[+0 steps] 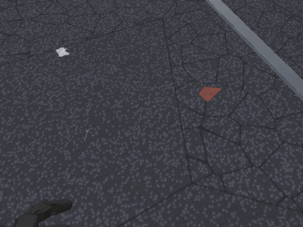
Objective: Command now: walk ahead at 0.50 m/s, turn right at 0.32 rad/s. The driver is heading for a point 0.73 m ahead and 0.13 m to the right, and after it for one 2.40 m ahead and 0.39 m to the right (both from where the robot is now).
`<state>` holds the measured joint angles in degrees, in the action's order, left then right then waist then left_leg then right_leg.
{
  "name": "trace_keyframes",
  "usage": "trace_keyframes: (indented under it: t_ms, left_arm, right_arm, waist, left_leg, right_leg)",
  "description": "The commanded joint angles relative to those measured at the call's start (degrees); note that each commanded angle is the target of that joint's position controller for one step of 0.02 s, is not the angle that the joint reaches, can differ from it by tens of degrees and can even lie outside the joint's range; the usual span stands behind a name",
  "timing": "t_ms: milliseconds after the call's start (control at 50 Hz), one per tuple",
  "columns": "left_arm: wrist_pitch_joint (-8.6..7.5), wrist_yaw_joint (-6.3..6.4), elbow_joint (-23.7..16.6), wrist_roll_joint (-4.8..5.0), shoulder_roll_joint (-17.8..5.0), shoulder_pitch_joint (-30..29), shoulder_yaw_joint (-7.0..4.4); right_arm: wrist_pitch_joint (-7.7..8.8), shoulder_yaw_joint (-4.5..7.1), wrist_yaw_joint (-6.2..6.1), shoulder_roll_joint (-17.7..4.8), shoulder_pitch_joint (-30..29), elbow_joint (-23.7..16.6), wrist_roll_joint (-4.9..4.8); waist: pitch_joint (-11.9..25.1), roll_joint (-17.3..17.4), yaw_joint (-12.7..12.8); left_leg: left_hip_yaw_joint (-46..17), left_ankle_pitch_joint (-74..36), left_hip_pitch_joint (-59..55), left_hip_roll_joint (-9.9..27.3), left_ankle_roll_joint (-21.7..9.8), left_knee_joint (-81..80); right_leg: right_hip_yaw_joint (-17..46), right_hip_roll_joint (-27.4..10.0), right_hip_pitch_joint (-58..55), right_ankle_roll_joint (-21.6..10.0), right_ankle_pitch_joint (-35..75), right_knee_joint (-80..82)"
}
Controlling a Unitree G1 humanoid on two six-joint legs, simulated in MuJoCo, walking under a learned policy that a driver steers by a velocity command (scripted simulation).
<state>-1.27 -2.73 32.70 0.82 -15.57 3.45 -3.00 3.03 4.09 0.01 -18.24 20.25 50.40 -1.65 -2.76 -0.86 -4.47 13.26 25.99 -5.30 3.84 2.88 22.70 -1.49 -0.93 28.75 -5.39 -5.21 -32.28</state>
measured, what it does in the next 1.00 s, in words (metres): walks ahead: left foot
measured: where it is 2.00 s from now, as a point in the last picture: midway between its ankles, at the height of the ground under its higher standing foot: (156, 157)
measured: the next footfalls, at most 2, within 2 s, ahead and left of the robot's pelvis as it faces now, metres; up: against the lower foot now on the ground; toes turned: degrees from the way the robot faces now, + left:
left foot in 0.52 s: +0.48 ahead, +0.13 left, +0.00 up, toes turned -1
right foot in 1.06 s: +0.76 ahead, -0.14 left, +0.00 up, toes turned -13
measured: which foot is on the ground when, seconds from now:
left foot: down 0.00-0.02, up 0.04-0.50, down 0.52-1.00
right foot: down 0.00-0.52, up 0.54-1.00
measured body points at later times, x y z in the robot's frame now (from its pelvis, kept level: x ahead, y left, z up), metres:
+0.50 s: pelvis +0.28 +0.01 +0.01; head +0.31 +0.01 +0.46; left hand +0.30 +0.31 -0.11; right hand +0.49 -0.23 -0.08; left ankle +0.44 +0.13 -0.71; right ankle +0.12 -0.10 -0.72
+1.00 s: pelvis +0.56 +0.01 +0.02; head +0.59 +0.00 +0.46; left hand +0.79 +0.22 -0.08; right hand +0.55 -0.28 -0.12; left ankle +0.44 +0.13 -0.72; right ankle +0.72 -0.14 -0.69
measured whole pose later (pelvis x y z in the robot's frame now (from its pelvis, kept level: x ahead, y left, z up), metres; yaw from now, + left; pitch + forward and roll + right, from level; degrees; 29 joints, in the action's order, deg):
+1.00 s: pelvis +0.56 +0.01 +0.02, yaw -9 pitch +2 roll +2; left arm -2.9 -2.4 42.1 0.9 -14.7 6.7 -2.5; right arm 3.7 2.8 0.0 -16.5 17.0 51.7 -0.2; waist -1.0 -1.6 -4.1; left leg 9.2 18.4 -5.5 -2.2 -0.8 11.1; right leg 0.1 -3.8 35.2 -2.2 1.8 -33.3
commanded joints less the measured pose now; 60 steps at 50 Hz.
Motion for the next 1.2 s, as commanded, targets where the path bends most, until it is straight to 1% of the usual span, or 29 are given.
trace_keyframes:
  t_ms: [20, 40, 60, 80, 100, 140, 200, 320, 440, 480, 520, 540, 560, 580, 600, 620, 640, 720, 860, 960, 1000, 1040, 1060, 1080, 1100, 1120, 1140, 1160, 1200]
  left_arm:
    - [0.10, 1.98, 2.4, -0.03, -18.3, 22.4, -6.31]
    - [-0.55, 1.73, 1.2, 0.25, -15.6, 23.1, -5.20]
    - [-1.29, 1.29, 1.8, -0.28, -12.3, 20.5, -4.01]
    - [-1.74, 1.25, 2.2, -0.14, -10.8, 17.5, -3.49]
    - [-2.00, 1.22, 2.5, -0.25, -8.9, 13.9, -2.87]
    - [-2.61, 1.26, 2.0, -1.11, -6.6, 10.3, -1.99]
    - [-3.75, 1.60, 3.6, -0.78, -7.7, 10.3, -2.29]
    - [-3.56, 2.75, 7.5, -0.45, -9.4, 14.4, -2.51]
    - [-2.47, 3.08, 11.8, 0.32, -10.7, 18.6, -3.11]
    - [-1.84, 3.35, 12.4, 0.27, -11.3, 17.9, -3.32]
    - [-1.17, 3.65, 12.3, -0.36, -9.7, 17.3, -2.48]
    - [-1.80, 3.36, 10.8, -1.02, -4.7, 23.6, -0.75]
    - [-2.88, 3.08, 11.7, -0.63, -2.4, 25.7, 0.09]
    - [-3.63, 2.69, 10.9, 0.81, -8.4, 19.7, -1.30]
    - [-4.06, 2.64, 9.3, 1.50, -9.5, 14.7, -1.58]
    - [-4.18, 2.90, 8.8, 0.82, -9.2, 11.9, -1.53]
    - [-3.92, 3.00, 8.9, 0.19, -8.6, 11.8, -1.75]
    - [-2.05, 3.19, 10.3, 0.10, -5.1, 14.4, -1.26]
    - [-2.55, 1.94, 7.8, 0.24, -3.0, 3.3, -0.45]
    - [-2.53, 0.27, 4.4, 0.32, -2.8, -2.8, -0.20]
    - [-2.60, -0.52, 3.5, -0.33, -4.2, -1.6, -0.91]
    - [-2.79, -0.79, 5.8, -0.62, -7.5, 9.3, -2.90]
    - [-2.76, -0.01, 7.5, -0.65, -10.9, 16.8, -4.52]
    - [-2.03, 1.36, 7.5, -0.81, -17.1, 19.7, -5.67]
    - [-2.11, 1.34, 5.1, -1.07, -17.2, 18.2, -5.05]
    - [-1.71, 1.28, 4.0, -1.01, -13.5, 16.8, -4.30]
    - [-1.63, 1.43, 3.6, -0.43, -11.3, 13.3, -3.68]
    - [-1.42, 1.58, 3.5, 0.10, -10.1, 10.6, -3.35]
    - [-0.75, 2.10, 2.6, -0.72, -9.2, 7.3, -3.03]
  right_arm:
    - [1.32, -1.02, 0.14, -2.4, 1.9, -6.3, 2.62]
    - [2.90, -1.16, 0.68, -4.2, 1.1, -5.5, 1.31]
    - [3.61, 0.21, 1.11, -8.3, -4.9, -7.2, -1.17]
    - [4.07, -0.25, 1.06, -7.3, -7.9, -8.2, -1.38]
    - [4.10, -0.23, 0.67, -6.7, -8.8, -7.8, -0.13]
    - [2.88, 0.06, 0.71, -6.3, -6.1, -6.6, 0.73]
    - [1.33, -0.38, 0.59, -3.8, -6.0, -6.1, 1.33]
    - [1.87, -1.46, 1.34, -1.4, -17.6, -8.9, 1.31]
    - [2.53, -1.27, 2.95, -3.1, -22.7, -11.3, 0.97]
    - [2.71, -0.74, 3.07, -4.3, -19.3, -10.6, 1.07]
    - [2.70, 1.42, 2.28, -8.4, -5.1, -6.7, 1.38]
    - [2.60, 2.69, 1.89, -14.1, 2.1, -5.8, 2.49]
    - [2.31, 2.48, 2.32, -12.7, 5.5, -4.4, 1.51]
    - [2.34, 1.15, 2.24, -8.6, 3.3, -4.7, 0.66]
    - [2.22, 0.69, 2.01, -7.2, -1.3, -5.5, 0.84]
    - [2.10, 0.27, 1.88, -6.0, -4.9, -6.1, 1.40]
    - [2.26, -0.16, 1.91, -4.6, -7.0, -6.5, 2.10]
    - [3.30, -0.17, 1.64, -4.6, -7.9, -5.5, 2.14]
    - [3.04, 0.35, 0.20, -6.7, -5.1, -2.8, 2.14]
    - [1.23, 0.88, -0.14, -7.6, -1.8, -0.4, 1.28]
    - [-0.11, 1.27, -0.88, -8.8, -3.9, -1.0, 1.08]
    - [-1.42, 1.48, -2.05, -9.4, -5.5, -2.1, 1.04]
    - [-1.48, 1.06, -2.43, -8.6, -5.3, -2.8, 1.15]
    - [-0.60, -0.62, -2.00, -3.3, -0.8, -4.9, 4.05]
    - [1.10, -1.95, -0.77, -1.9, 2.4, -5.8, 3.54]
    - [1.97, -0.47, -0.01, -7.4, -2.7, -5.6, 1.53]
    - [2.19, -0.58, 0.00, -7.0, -7.4, -7.5, 0.48]
    - [1.83, -0.50, -0.67, -6.3, -8.6, -7.2, 1.22]
    - [0.03, 0.13, -1.46, -6.8, -7.8, -7.7, 1.96]
  waist:
    - [17.5, -11.4, 9.8]
    - [27.5, -10.3, 11.0]
    - [19.5, -6.0, 12.0]
    - [12.7, -4.8, 10.3]
    - [8.4, -2.0, 8.1]
    - [6.3, -3.3, 4.5]
    - [4.2, -1.9, 3.3]
    - [-0.2, -2.0, 7.2]
    - [-1.7, -2.6, 8.0]
    - [0.5, -3.8, 5.9]
    - [10.4, -2.5, -1.1]
    - [20.5, 7.7, -0.3]
    - [25.7, 17.2, -0.7]
    - [18.8, 11.6, -2.0]
    - [11.3, 8.3, -1.0]
    - [6.6, 5.0, 0.3]
    - [4.3, 5.2, 2.2]
    - [3.3, 6.0, 5.0]
    - [-0.1, 4.1, 1.2]
    - [-2.3, 3.1, -0.6]
    - [-1.3, 4.4, 1.6]
    - [5.8, 5.8, 7.3]
    - [10.1, 3.1, 11.1]
    - [17.6, -10.9, 8.0]
    - [28.9, -14.6, 6.3]
    - [28.4, -4.9, 9.7]
    - [20.1, -2.6, 8.8]
    - [13.6, 2.3, 7.0]
    - [9.5, -0.4, 3.5]
  left_leg:
    - [-2.1, -11.5, 38.1, 0.6, -2.9, 43.1]
    - [-14.5, 8.0, 44.2, -4.2, -2.2, 54.5]
    - [-17.2, 4.3, 49.3, -1.0, -2.9, 56.2]
    - [-16.4, -0.2, 49.6, 1.5, -3.8, 52.5]
    - [-16.0, -3.9, 47.5, 3.5, -3.7, 47.9]
    - [-16.6, -8.4, 40.8, 5.1, -3.1, 43.7]
    - [-15.9, -12.9, 40.4, 5.2, -1.2, 38.0]
    - [-14.2, -32.3, 40.1, 2.5, -0.4, 15.8]
    - [-15.0, -27.9, 41.2, 0.6, -3.9, 7.1]
    - [-13.3, -23.1, 36.1, -1.1, -5.7, 6.2]
    - [-12.1, -24.5, 14.6, -2.1, -9.0, 6.4]
    - [-32.2, -21.7, -8.9, 12.1, -16.7, 7.9]
    - [-53.9, -8.3, -17.5, 18.1, -21.5, -2.5]
    - [-51.4, 0.6, -13.3, 16.7, -18.7, -5.5]
    - [-44.3, -0.4, -5.2, 15.1, -16.6, -6.9]
    - [-38.5, -5.8, 2.8, 13.1, -15.9, -8.3]
    - [-34.5, -11.1, 8.8, 11.3, -15.5, -9.9]
    - [-24.9, -21.8, 15.1, 9.4, -16.3, -14.8]
    - [-11.0, -28.5, 12.4, 7.3, -13.0, -17.5]
    - [-8.0, -33.5, 1.5, 11.1, -12.0, -14.3]
    - [-6.0, -53.0, -1.0, 11.2, -10.3, -6.9]
    - [-4.2, -68.1, 0.1, 8.9, -7.7, 9.0]
    - [-3.2, -60.6, 7.6, 5.8, -4.8, 22.3]
    - [-3.1, -18.1, 26.8, -1.0, -1.1, 43.1]
    - [-13.7, 14.0, 41.3, -9.7, 0.7, 59.2]
    - [-20.3, 10.4, 43.2, -4.9, -0.5, 60.8]
    - [-18.8, 5.9, 45.4, -2.7, -1.3, 57.2]
    - [-17.9, 2.5, 44.9, -0.7, -0.9, 52.7]
    - [-17.8, -1.1, 38.2, 0.5, -0.1, 47.2]
  right_leg:
    - [27.8, -13.8, -51.9, -12.3, -2.9, 2.7]
    - [47.8, -21.4, -54.3, -18.1, -8.1, 12.3]
    - [38.6, -19.1, -48.9, -14.8, -6.9, 13.6]
    - [30.0, -16.2, -40.6, -12.4, -3.6, 13.8]
    - [24.3, -13.9, -32.8, -10.6, 1.2, 14.9]
    - [19.1, -11.4, -23.9, -9.9, 6.8, 18.5]
    - [14.6, -11.0, -19.3, -10.8, 9.9, 22.7]
    - [7.0, -8.0, -19.2, -7.3, 6.0, 24.6]
    - [8.9, -13.1, -29.8, -5.7, 8.0, 19.9]
    - [8.7, -13.1, -32.3, -4.3, 18.0, 15.4]
    - [4.6, -8.0, -27.2, -1.4, 27.9, -2.8]
    - [2.1, -1.7, -7.6, 2.4, 9.1, -24.4]
    - [6.7, 5.7, 6.0, 4.3, -28.0, -36.8]
    - [10.0, 2.2, 12.6, 3.4, -27.2, -42.0]
    - [7.8, -0.9, 14.8, 2.8, -21.7, -40.9]
    - [6.2, -3.3, 13.4, 2.8, -17.0, -38.1]
    - [6.4, -5.2, 10.5, 3.0, -13.6, -34.8]
    - [5.9, -7.1, 6.7, 4.8, -8.2, -29.0]
    - [3.7, -5.0, 7.4, 5.3, 11.6, -7.8]
    - [2.1, -3.6, 10.7, 3.2, 8.2, -1.2]
    - [-0.9, -1.0, 7.6, 1.8, 2.5, 0.1]
    - [-3.8, 3.7, -5.9, -0.4, 1.8, 1.7]
    - [-0.6, 3.3, -19.2, -2.6, 11.1, 5.5]
    - [18.1, -10.7, -39.4, -9.2, 35.3, -0.3]
    - [42.7, -22.1, -51.9, -20.6, 37.6, 5.1]
    - [35.1, -18.8, -48.6, -17.7, 35.1, 6.1]
    - [27.2, -15.8, -40.7, -14.9, 32.8, 6.9]
    - [22.9, -13.1, -31.7, -12.6, 30.4, 8.8]
    - [19.9, -10.2, -18.7, -11.5, 27.3, 12.4]
Velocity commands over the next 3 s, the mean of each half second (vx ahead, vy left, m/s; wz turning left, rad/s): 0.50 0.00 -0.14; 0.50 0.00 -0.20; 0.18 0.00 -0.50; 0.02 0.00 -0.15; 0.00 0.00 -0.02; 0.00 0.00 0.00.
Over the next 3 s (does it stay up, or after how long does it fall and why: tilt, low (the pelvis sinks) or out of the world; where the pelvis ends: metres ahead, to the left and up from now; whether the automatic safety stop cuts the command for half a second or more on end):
stays up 0.77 -0.05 0.02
